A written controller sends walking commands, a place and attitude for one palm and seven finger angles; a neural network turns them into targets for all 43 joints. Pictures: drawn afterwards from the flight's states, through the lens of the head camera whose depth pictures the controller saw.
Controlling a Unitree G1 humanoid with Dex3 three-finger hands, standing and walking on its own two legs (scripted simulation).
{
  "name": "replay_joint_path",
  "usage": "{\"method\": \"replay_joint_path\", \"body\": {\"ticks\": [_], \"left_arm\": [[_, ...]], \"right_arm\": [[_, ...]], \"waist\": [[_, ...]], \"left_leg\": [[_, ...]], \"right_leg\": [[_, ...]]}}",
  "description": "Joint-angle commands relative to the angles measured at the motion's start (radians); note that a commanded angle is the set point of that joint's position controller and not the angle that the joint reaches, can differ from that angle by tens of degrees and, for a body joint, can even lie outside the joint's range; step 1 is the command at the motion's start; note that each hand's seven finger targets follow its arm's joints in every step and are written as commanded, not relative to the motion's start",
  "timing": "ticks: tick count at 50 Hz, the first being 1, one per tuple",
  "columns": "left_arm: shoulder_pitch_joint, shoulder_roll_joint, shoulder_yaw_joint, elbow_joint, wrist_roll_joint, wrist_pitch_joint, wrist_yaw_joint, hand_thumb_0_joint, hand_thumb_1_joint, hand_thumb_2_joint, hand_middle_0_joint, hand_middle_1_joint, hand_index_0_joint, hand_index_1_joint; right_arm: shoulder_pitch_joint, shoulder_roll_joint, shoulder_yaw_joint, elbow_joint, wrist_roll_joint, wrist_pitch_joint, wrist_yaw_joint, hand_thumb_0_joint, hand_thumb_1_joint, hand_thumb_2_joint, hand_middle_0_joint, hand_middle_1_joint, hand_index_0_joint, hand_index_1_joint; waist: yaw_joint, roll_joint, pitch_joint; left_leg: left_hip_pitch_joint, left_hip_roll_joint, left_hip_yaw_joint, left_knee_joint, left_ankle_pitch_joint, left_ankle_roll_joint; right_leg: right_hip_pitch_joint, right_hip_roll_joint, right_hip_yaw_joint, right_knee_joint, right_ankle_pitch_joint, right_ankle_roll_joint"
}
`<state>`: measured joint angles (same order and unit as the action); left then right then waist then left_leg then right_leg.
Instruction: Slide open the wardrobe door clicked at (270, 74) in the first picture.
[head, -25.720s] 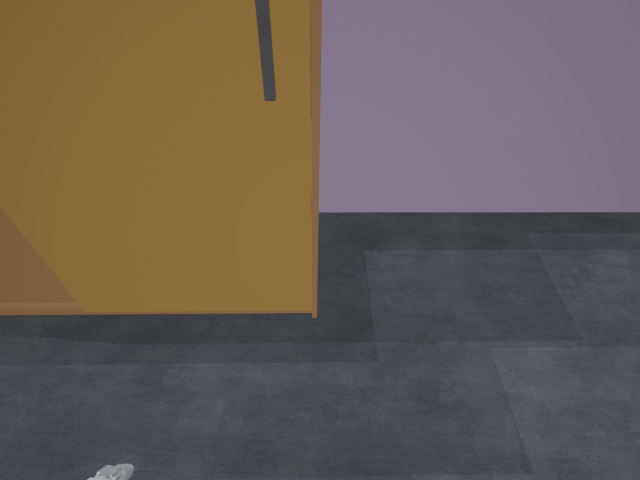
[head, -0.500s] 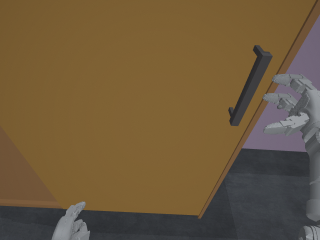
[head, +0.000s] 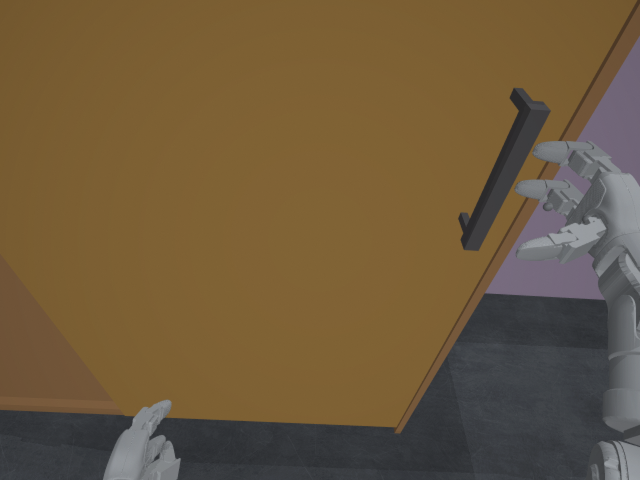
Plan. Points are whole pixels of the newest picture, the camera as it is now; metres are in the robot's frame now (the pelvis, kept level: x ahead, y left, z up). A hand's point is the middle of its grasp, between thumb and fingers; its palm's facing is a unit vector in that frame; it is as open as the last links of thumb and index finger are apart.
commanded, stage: move the hooked fingers beside the handle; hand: right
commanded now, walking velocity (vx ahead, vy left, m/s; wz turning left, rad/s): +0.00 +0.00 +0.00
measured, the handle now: (492, 176) +0.43 -0.17 +0.21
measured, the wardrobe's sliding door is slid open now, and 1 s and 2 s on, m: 0.00 0.00 0.00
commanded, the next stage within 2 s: feel for the door with the fingertips in 0.28 s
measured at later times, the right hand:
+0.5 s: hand (549, 209) +0.37 -0.22 +0.21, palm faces +0.00 +1.00 -0.05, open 14.0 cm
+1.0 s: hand (525, 201) +0.39 -0.20 +0.21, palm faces +0.01 +1.00 -0.04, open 14.0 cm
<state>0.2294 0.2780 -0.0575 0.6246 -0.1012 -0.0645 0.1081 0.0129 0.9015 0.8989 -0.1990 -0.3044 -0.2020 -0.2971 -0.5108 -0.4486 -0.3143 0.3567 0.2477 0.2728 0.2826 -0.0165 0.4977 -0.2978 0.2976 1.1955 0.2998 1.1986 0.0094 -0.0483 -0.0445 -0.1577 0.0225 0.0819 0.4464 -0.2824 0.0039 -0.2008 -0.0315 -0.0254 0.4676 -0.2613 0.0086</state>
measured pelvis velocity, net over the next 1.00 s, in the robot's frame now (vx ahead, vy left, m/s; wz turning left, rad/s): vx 0.00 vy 0.00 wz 0.00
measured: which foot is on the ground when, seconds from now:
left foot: down 0.00-1.00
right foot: down 0.00-1.00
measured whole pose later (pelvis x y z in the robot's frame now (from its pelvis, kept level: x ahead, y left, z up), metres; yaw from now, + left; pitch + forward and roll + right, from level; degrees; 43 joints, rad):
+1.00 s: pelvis +0.00 +0.00 +0.00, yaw +0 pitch +0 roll +0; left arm 0.20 0.26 -0.06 0.63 -0.09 -0.04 0.10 0.01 0.90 0.90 -0.20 -0.30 -0.20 -0.30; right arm -0.52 -0.40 -0.27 0.31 0.24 0.32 0.21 -0.02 0.50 -0.30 0.31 1.21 0.30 1.20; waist 0.01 -0.04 -0.05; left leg -0.15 0.02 0.08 0.45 -0.29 0.00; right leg -0.19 -0.03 -0.03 0.47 -0.27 0.01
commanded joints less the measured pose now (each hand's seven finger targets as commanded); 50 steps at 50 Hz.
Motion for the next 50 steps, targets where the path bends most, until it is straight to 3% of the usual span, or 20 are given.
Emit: {"method": "replay_joint_path", "body": {"ticks": [1,3,6,8,9,12,14,16,19,20,24,28,29,32,35,37,39,41,47,50], "left_arm": [[-0.094,0.128,0.048,-0.138,0.006,-0.051,0.011,0.000,0.900,0.900,-0.200,-0.300,-0.200,-0.300],[-0.097,0.127,0.051,-0.149,0.007,-0.049,0.008,0.000,0.900,0.900,-0.200,-0.300,-0.200,-0.300],[-0.093,0.124,0.053,-0.156,0.009,-0.043,0.001,0.000,0.900,0.900,-0.200,-0.300,-0.200,-0.300],[-0.098,0.122,0.055,-0.166,0.008,-0.045,0.000,0.000,0.900,0.900,-0.200,-0.300,-0.200,-0.300],[-0.094,0.126,0.055,-0.164,0.007,-0.042,-0.001,0.000,0.900,0.900,-0.200,-0.300,-0.200,-0.300],[-0.101,0.121,0.053,-0.174,0.002,-0.045,0.000,0.000,0.900,0.900,-0.200,-0.300,-0.200,-0.300],[-0.093,0.128,0.055,-0.162,0.002,-0.044,0.002,0.000,0.900,0.900,-0.200,-0.300,-0.200,-0.300],[-0.096,0.129,0.057,-0.168,0.004,-0.046,0.004,0.000,0.900,0.900,-0.200,-0.300,-0.200,-0.300],[-0.098,0.126,0.057,-0.168,0.004,-0.051,0.003,0.000,0.900,0.900,-0.200,-0.300,-0.200,-0.300],[-0.104,0.121,0.054,-0.172,0.005,-0.054,0.003,0.000,0.900,0.900,-0.200,-0.300,-0.200,-0.300],[-0.110,0.122,0.054,-0.158,0.004,-0.059,0.004,0.000,0.900,0.900,-0.200,-0.300,-0.200,-0.300],[-0.125,0.118,0.051,-0.161,0.005,-0.055,0.005,0.000,0.900,0.900,-0.200,-0.300,-0.200,-0.300],[-0.125,0.120,0.050,-0.156,0.006,-0.051,0.002,0.000,0.900,0.900,-0.200,-0.300,-0.200,-0.300],[-0.143,0.105,0.046,-0.173,0.010,-0.053,-0.001,0.000,0.900,0.900,-0.200,-0.300,-0.200,-0.300],[-0.153,0.103,0.044,-0.170,0.011,-0.048,-0.002,0.000,0.900,0.900,-0.200,-0.300,-0.200,-0.300],[-0.157,0.103,0.044,-0.166,0.009,-0.043,-0.001,0.000,0.900,0.900,-0.200,-0.300,-0.200,-0.300],[-0.150,0.110,0.044,-0.153,0.009,-0.034,0.001,0.000,0.900,0.900,-0.200,-0.300,-0.200,-0.300],[-0.153,0.106,0.043,-0.154,0.010,-0.032,0.003,0.000,0.900,0.900,-0.200,-0.300,-0.200,-0.300],[-0.137,0.107,0.043,-0.141,0.012,-0.030,0.007,0.000,0.900,0.900,-0.200,-0.300,-0.200,-0.300],[-0.129,0.105,0.045,-0.137,0.010,-0.033,0.007,0.000,0.900,0.900,-0.200,-0.300,-0.200,-0.300]], "right_arm": [[-0.452,-0.257,-0.067,-0.141,0.011,-0.052,-0.008,0.000,0.500,-0.300,0.300,1.200,0.300,1.200],[-0.433,-0.297,-0.107,-0.157,0.007,-0.058,-0.012,0.000,0.500,-0.300,0.300,1.200,0.300,1.200],[-0.406,-0.322,-0.138,-0.177,0.007,-0.079,-0.010,0.000,0.500,-0.300,0.300,1.200,0.300,1.200],[-0.385,-0.310,-0.139,-0.187,0.015,-0.082,0.000,0.000,0.500,-0.300,0.300,1.200,0.300,1.200],[-0.375,-0.331,-0.149,-0.195,0.016,-0.089,0.002,0.000,0.500,-0.300,0.300,1.200,0.300,1.200],[-0.367,-0.269,-0.100,-0.215,0.019,-0.078,0.015,0.000,0.500,-0.300,0.300,1.200,0.300,1.200],[-0.374,-0.277,-0.100,-0.196,0.024,-0.071,0.020,0.000,0.500,-0.300,0.300,1.200,0.300,1.200],[-0.380,-0.317,-0.133,-0.227,0.018,-0.069,0.022,0.000,0.500,-0.300,0.300,1.200,0.300,1.200],[-0.357,-0.304,-0.128,-0.269,0.026,-0.077,0.024,0.000,0.500,-0.300,0.300,1.200,0.300,1.200],[-0.377,-0.266,-0.098,-0.288,0.027,-0.078,0.026,0.000,0.500,-0.300,0.300,1.200,0.300,1.200],[-0.363,-0.214,-0.058,-0.278,0.039,-0.061,0.016,0.000,0.500,-0.300,0.300,1.200,0.300,1.200],[-0.363,-0.225,-0.078,-0.266,0.029,-0.030,-0.013,0.000,0.500,-0.300,0.300,1.200,0.300,1.200],[-0.364,-0.240,-0.082,-0.277,0.025,-0.033,-0.023,0.000,0.500,-0.300,0.300,1.200,0.300,1.200],[-0.370,-0.191,-0.058,-0.350,0.025,-0.041,-0.040,0.000,0.500,-0.300,0.300,1.200,0.300,1.200],[-0.333,-0.179,-0.061,-0.345,0.029,-0.036,-0.055,0.000,0.500,-0.300,0.300,1.200,0.300,1.200],[-0.359,-0.159,-0.037,-0.338,0.024,-0.018,-0.063,0.000,0.500,-0.300,0.300,1.200,0.300,1.200],[-0.363,-0.195,-0.055,-0.296,0.014,-0.003,-0.077,0.000,0.500,-0.300,0.300,1.200,0.300,1.200],[-0.433,-0.184,-0.035,-0.306,0.004,-0.002,-0.085,0.000,0.500,-0.300,0.300,1.200,0.300,1.200],[-0.461,-0.188,-0.032,-0.250,0.006,-0.027,-0.079,0.000,0.500,-0.300,0.300,1.200,0.300,1.200],[-0.511,-0.139,0.022,-0.243,0.001,-0.034,-0.073,0.000,0.500,-0.300,0.300,1.200,0.300,1.200]], "waist": [[0.017,0.034,-0.208],[0.003,0.008,-0.243],[-0.002,0.024,-0.267],[-0.004,0.028,-0.265],[-0.007,0.017,-0.260],[0.004,0.001,-0.232],[0.010,0.011,-0.205],[0.004,-0.005,-0.237],[0.001,-0.014,-0.250],[0.007,-0.027,-0.253],[0.013,0.013,-0.216],[0.003,0.023,-0.218],[0.000,0.002,-0.213],[-0.005,0.000,-0.259],[-0.011,0.023,-0.244],[-0.001,0.019,-0.220],[-0.001,0.037,-0.196],[0.008,0.021,-0.210],[0.012,0.012,-0.232],[0.026,-0.012,-0.233]], "left_leg": [[-0.034,-0.015,-0.026,-0.059,0.287,0.015],[-0.004,-0.011,-0.033,-0.050,0.331,0.016],[0.032,-0.013,-0.031,-0.041,0.395,0.014],[0.032,-0.013,-0.031,-0.039,0.400,0.011],[0.041,-0.013,-0.030,-0.041,0.400,0.014],[0.010,-0.016,-0.028,-0.043,0.393,0.012],[-0.006,-0.017,-0.027,-0.052,0.368,0.012],[0.004,-0.017,-0.030,-0.047,0.373,0.012],[0.017,-0.017,-0.027,-0.043,0.403,0.016],[0.010,-0.017,-0.026,-0.040,0.409,0.015],[-0.014,-0.018,-0.021,-0.047,0.371,0.014],[-0.015,-0.014,-0.023,-0.043,0.357,0.011],[-0.013,-0.013,-0.026,-0.048,0.349,0.014],[0.010,-0.013,-0.021,-0.033,0.380,0.016],[0.013,-0.014,-0.023,-0.037,0.381,0.013],[-0.006,-0.013,-0.024,-0.042,0.356,0.011],[-0.016,-0.014,-0.026,-0.052,0.325,0.011],[-0.020,-0.013,-0.026,-0.049,0.312,0.012],[-0.009,-0.013,-0.030,-0.050,0.327,0.015],[-0.027,-0.014,-0.028,-0.051,0.316,0.016]], "right_leg": [[0.134,0.021,0.035,-0.034,0.236,-0.054],[0.138,0.023,0.030,-0.027,0.274,-0.054],[0.141,0.021,0.024,-0.023,0.323,-0.056],[0.139,0.023,0.019,-0.021,0.316,-0.056],[0.137,0.020,0.018,-0.023,0.323,-0.056],[0.146,0.023,0.015,-0.022,0.314,-0.057],[0.138,0.020,0.015,-0.021,0.292,-0.057],[0.149,0.023,0.017,-0.021,0.300,-0.059],[0.162,0.022,0.017,-0.013,0.334,-0.058],[0.171,0.023,0.017,-0.015,0.340,-0.057],[0.163,0.021,0.020,-0.016,0.303,-0.056],[0.144,0.023,0.024,-0.019,0.289,-0.055],[0.145,0.023,0.023,-0.018,0.289,-0.054],[0.171,0.022,0.028,-0.018,0.327,-0.052],[0.161,0.020,0.023,-0.021,0.318,-0.053],[0.153,0.019,0.023,-0.026,0.295,-0.051],[0.139,0.017,0.022,-0.027,0.273,-0.051],[0.146,0.018,0.027,-0.030,0.267,-0.051],[0.157,0.019,0.028,-0.027,0.278,-0.051],[0.172,0.018,0.031,-0.027,0.278,-0.051]]}}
